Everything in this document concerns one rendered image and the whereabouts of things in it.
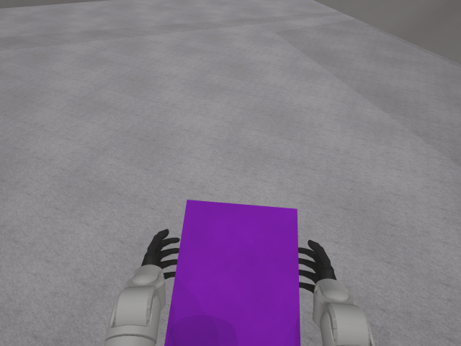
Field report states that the left robot forearm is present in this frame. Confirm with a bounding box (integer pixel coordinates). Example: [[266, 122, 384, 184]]
[[104, 265, 166, 346]]

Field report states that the right robot hand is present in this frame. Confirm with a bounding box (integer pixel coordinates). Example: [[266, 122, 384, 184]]
[[298, 240, 336, 293]]

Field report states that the left robot hand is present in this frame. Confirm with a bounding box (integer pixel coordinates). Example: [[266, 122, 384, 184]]
[[141, 229, 180, 279]]

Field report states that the carton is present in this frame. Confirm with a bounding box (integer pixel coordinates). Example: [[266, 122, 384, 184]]
[[164, 200, 300, 346]]

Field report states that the right robot forearm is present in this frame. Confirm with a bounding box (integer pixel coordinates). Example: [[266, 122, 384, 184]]
[[313, 279, 375, 346]]

